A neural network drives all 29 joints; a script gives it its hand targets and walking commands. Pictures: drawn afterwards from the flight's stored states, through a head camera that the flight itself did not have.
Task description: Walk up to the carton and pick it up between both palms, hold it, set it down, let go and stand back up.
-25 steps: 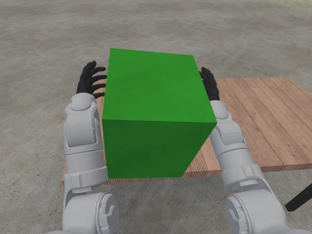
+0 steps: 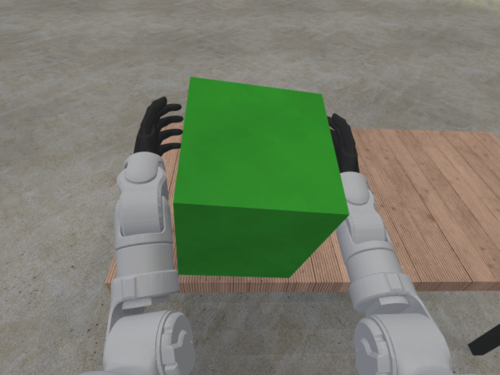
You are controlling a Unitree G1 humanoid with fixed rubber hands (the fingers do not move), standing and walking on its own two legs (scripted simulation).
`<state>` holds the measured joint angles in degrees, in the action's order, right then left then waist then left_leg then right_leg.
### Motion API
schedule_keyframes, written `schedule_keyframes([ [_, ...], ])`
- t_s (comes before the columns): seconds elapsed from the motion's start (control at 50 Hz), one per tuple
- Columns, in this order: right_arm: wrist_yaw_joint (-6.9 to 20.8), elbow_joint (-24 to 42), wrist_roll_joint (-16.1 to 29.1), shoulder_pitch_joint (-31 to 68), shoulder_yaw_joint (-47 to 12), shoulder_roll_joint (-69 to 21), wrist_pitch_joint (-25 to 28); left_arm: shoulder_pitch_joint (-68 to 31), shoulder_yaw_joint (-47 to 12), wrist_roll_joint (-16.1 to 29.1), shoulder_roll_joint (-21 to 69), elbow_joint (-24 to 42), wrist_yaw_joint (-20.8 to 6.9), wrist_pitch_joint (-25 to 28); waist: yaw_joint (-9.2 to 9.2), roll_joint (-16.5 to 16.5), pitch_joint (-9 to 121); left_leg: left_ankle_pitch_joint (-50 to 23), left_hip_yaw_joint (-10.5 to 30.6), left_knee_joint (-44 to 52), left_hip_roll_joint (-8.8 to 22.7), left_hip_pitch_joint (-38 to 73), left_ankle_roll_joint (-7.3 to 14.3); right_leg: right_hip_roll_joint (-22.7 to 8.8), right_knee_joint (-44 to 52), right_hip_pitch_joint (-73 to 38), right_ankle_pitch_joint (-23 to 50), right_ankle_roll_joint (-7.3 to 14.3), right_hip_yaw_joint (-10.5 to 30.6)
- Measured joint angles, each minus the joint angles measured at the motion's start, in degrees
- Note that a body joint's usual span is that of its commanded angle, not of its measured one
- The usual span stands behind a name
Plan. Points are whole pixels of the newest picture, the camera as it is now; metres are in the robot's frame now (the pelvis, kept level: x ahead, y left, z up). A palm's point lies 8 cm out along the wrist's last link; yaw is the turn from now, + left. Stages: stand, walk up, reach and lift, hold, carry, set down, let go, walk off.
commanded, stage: set down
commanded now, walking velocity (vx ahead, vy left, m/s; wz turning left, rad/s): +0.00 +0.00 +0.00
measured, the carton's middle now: (245, 189) +0.36 +0.02 +0.13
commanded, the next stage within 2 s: none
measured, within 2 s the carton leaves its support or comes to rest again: neither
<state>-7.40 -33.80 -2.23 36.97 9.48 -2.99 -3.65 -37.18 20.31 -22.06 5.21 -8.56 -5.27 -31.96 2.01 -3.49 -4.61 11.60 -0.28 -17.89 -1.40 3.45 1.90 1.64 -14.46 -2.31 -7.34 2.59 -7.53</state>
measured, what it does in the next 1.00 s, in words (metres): stands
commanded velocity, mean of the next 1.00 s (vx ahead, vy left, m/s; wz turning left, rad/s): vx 0.00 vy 0.00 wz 0.00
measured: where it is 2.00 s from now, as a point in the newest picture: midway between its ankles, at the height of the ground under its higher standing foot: outside the picture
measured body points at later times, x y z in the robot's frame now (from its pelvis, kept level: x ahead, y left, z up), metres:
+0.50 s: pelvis +0.02 +0.01 +0.00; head -0.01 +0.05 +0.45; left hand +0.39 +0.17 +0.16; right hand +0.39 -0.12 +0.15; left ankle -0.01 +0.10 -0.75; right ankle +0.03 -0.08 -0.75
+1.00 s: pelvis +0.03 +0.01 +0.00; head +0.01 +0.04 +0.45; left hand +0.43 +0.15 +0.13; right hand +0.42 -0.14 +0.13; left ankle -0.01 +0.10 -0.75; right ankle +0.03 -0.08 -0.75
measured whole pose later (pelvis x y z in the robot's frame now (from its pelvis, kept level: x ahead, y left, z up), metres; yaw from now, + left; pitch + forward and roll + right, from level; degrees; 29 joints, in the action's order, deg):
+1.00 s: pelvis +0.03 +0.01 +0.00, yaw -1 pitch -6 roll -2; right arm -6.0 -48.9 -6.3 38.4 15.5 -1.1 8.1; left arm -38.6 20.4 -20.3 5.6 -29.1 0.6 -17.1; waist 0.3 -2.9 -4.6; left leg 14.0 -1.1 -19.0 -0.5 1.4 2.0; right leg 2.7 -11.6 -1.7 -7.2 2.1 -6.7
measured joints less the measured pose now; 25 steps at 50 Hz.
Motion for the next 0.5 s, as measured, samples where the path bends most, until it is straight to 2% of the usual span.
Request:
schedule_keyframes([
  [0.08,-0.29,-0.63,-0.10,-2.54,-0.29,-0.29,3.13,2.43,-1.34,0.77,0.02,-0.57,0.40,2.47,0.02,0.13,-1.00,0.73,0.49,-0.42,0.14,0.14,-0.17,0.17,0.38,-0.65,-0.46,0.08,-0.45],
  [0.16,-1.23,0.58,1.80,-5.10,-2.82,0.75,5.24,5.40,-3.52,2.38,0.06,0.74,2.00,4.16,0.38,0.45,-1.98,1.73,0.82,-1.47,0.37,-0.18,-0.27,0.43,0.70,-1.04,-0.81,-0.04,-0.76],
  [0.32,-2.89,2.36,5.22,-6.04,-7.21,3.23,5.96,7.41,-5.50,3.42,-0.15,3.18,3.91,4.58,1.13,0.14,-1.98,2.72,0.77,-2.40,0.47,-0.52,0.04,0.54,0.74,-1.11,-1.15,-0.51,-0.70],
  [0.42,-2.82,0.74,5.05,-4.80,-6.82,3.26,5.39,6.26,-4.93,2.61,-0.21,1.86,3.70,3.84,0.86,-0.29,-1.61,2.64,0.49,-2.22,0.22,-0.11,0.38,0.30,0.88,-1.45,-0.99,-0.72,-0.44],
  [0.5,-1.88,-1.76,3.40,-3.77,-4.37,2.36,5.46,4.80,-3.91,2.00,-0.04,-1.22,3.43,4.15,0.42,-0.27,-1.38,2.37,0.30,-2.11,-0.10,-0.27,0.67,-0.03,0.96,-1.26,-0.66,-0.94,-0.28],
])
